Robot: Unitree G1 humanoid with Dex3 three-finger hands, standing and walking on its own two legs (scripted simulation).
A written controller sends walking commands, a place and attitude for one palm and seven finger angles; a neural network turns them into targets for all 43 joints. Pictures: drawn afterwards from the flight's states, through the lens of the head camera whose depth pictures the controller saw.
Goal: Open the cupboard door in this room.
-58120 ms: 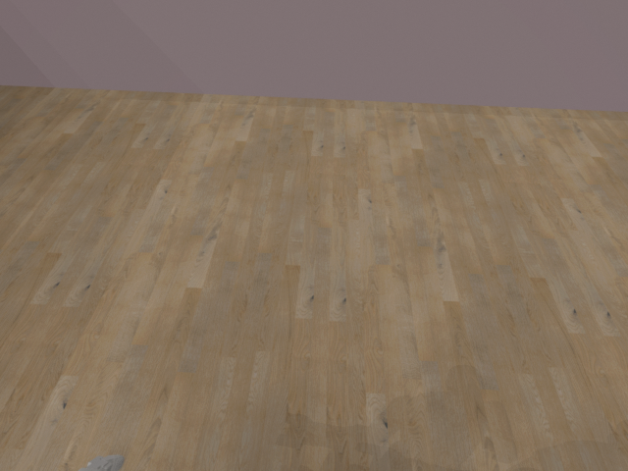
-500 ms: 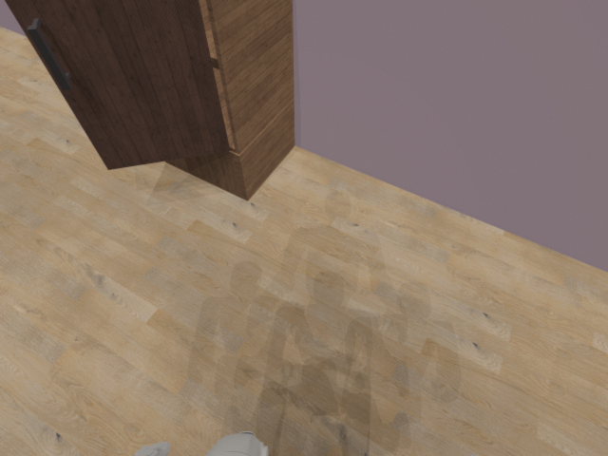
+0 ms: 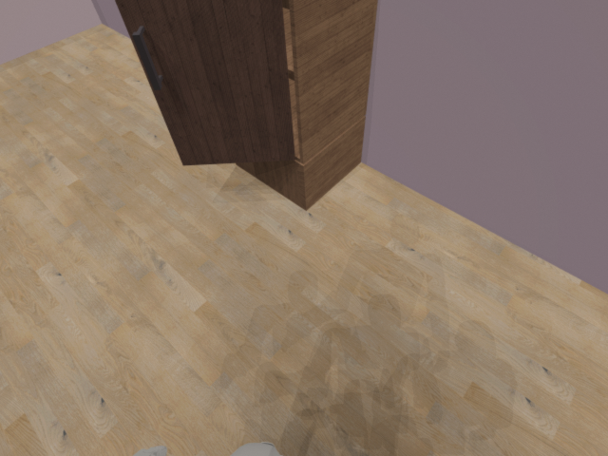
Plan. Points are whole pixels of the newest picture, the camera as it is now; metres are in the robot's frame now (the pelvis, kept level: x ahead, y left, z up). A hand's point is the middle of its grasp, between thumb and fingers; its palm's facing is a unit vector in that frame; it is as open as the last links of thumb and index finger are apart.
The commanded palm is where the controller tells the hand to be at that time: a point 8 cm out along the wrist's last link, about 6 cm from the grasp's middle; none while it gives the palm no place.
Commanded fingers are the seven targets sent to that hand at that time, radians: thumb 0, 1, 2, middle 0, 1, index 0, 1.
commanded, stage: take the last steps up to it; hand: left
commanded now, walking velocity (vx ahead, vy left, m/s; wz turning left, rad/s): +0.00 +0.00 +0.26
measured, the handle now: (149, 58) +1.06 +0.50 -0.04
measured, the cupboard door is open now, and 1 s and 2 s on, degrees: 43 43 43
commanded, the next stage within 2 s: come to a stop and stand still in 1.56 s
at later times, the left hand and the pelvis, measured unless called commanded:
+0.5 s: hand out of the picture +0.04 +0.25 -0.16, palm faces +0.21 -0.95 -0.21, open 7.4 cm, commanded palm none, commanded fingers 0.00 0.90 0.90 -0.20 -0.30 -0.20 -0.30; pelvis +0.06 +0.05 +0.01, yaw +9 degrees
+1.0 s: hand (172, 369) +0.26 +0.25 -0.14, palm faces +0.27 -0.93 -0.24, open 7.1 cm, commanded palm none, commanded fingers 0.00 0.90 0.90 -0.20 -0.30 -0.20 -0.30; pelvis +0.23 +0.05 +0.02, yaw +12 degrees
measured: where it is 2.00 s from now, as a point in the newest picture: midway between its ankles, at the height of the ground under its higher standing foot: (263, 345)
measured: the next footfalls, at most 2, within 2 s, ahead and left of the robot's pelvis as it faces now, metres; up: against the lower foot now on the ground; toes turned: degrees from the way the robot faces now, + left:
left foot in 0.32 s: +0.06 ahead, +0.13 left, +0.00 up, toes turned +12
right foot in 0.78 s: +0.28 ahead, -0.04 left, +0.00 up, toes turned +1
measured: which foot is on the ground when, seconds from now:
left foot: up 0.00-0.30, down 0.32-0.78, up 0.80-1.00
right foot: down 0.00-0.34, up 0.36-0.76, down 0.78-1.00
